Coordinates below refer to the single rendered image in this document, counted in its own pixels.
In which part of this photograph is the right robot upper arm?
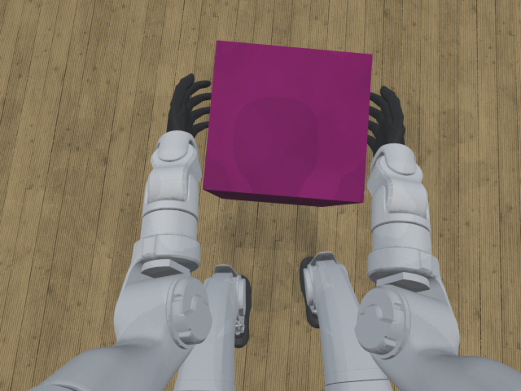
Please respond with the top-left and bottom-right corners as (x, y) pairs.
(354, 284), (521, 391)

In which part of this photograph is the left robot thigh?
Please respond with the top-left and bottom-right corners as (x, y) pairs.
(173, 273), (246, 391)

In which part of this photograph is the right robot shin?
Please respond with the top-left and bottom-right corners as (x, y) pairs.
(309, 252), (348, 314)

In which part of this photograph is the robot left forearm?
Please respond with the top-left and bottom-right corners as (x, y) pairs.
(114, 130), (202, 333)

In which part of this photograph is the left robot hand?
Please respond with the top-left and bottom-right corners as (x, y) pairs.
(166, 73), (212, 138)

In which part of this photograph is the left robot upper arm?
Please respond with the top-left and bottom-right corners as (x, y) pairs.
(27, 274), (212, 391)

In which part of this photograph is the carton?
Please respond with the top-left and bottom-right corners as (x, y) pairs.
(203, 40), (373, 207)

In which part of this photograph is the right robot hand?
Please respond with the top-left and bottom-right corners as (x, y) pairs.
(367, 86), (405, 156)

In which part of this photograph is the robot right forearm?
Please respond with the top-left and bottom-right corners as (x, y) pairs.
(367, 143), (453, 312)

